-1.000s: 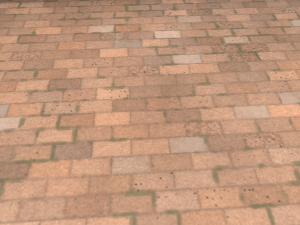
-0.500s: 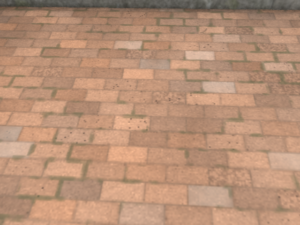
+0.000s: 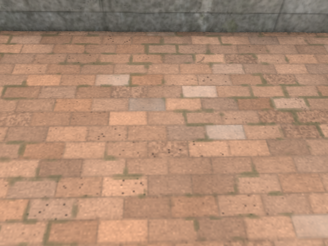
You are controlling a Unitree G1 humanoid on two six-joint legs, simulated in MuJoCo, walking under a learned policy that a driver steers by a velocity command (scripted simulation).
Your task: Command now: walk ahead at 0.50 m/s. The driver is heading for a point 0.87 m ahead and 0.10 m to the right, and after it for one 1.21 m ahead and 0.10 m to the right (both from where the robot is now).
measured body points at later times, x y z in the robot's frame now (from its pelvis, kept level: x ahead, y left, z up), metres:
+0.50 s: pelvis +0.28 -0.07 +0.00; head +0.30 -0.08 +0.45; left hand +0.34 +0.20 -0.12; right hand +0.40 -0.35 -0.12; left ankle +0.34 +0.10 -0.67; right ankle +0.29 -0.15 -0.75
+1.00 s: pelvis +0.56 +0.00 +0.00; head +0.58 +0.01 +0.44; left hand +0.65 +0.28 -0.14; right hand +0.63 -0.27 -0.12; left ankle +0.59 +0.08 -0.75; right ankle +0.55 -0.16 -0.66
